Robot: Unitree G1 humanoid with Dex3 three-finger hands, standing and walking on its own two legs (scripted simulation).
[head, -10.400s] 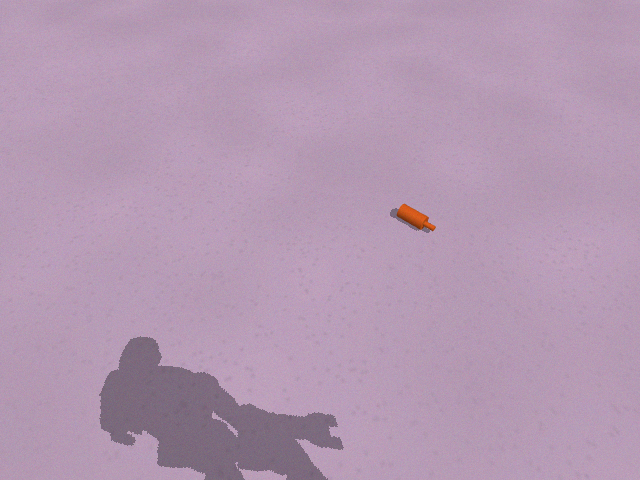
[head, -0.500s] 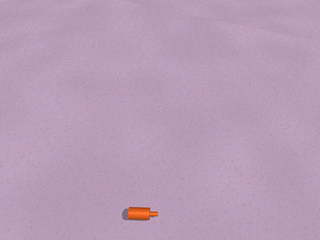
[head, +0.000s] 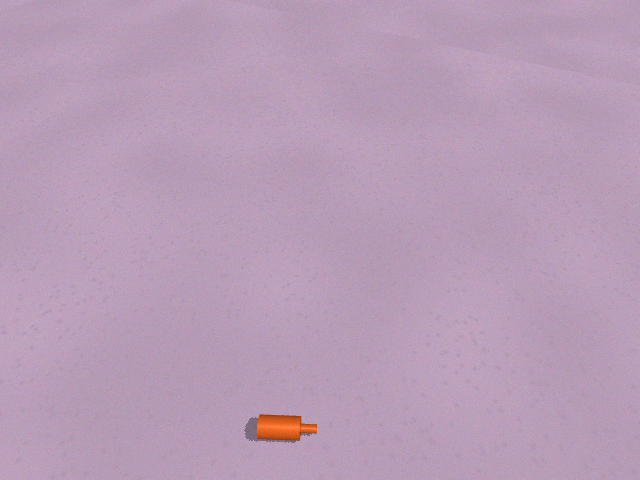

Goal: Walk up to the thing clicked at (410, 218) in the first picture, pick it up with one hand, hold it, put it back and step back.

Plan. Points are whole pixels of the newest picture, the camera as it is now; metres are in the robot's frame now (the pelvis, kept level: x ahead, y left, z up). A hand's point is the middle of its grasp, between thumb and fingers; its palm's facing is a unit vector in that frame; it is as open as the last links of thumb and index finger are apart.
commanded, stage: stand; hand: left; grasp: from above
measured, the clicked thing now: (287, 427) +0.37 +0.13 -0.75
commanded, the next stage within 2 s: rise first in 0.58 s
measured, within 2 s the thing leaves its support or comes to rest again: neither
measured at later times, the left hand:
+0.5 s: hand out of the picture +0.07 +0.25 -0.16, palm faces -0.03 -0.94 -0.34, open 7.4 cm
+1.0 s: hand out of the picture +0.15 +0.25 -0.18, palm faces -0.05 -0.94 -0.35, open 10.3 cm
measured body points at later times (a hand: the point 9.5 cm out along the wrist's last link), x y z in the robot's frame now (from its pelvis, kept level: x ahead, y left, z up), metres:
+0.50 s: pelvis +0.00 +0.00 +0.00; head +0.01 +0.00 +0.45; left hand +0.07 +0.30 -0.13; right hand +0.07 -0.30 -0.13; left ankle +0.00 +0.13 -0.75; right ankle -0.02 -0.14 -0.75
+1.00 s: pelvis -0.02 +0.00 -0.02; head +0.05 +0.01 +0.42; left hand +0.15 +0.29 -0.15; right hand +0.07 -0.26 -0.14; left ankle +0.00 +0.13 -0.75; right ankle -0.02 -0.14 -0.75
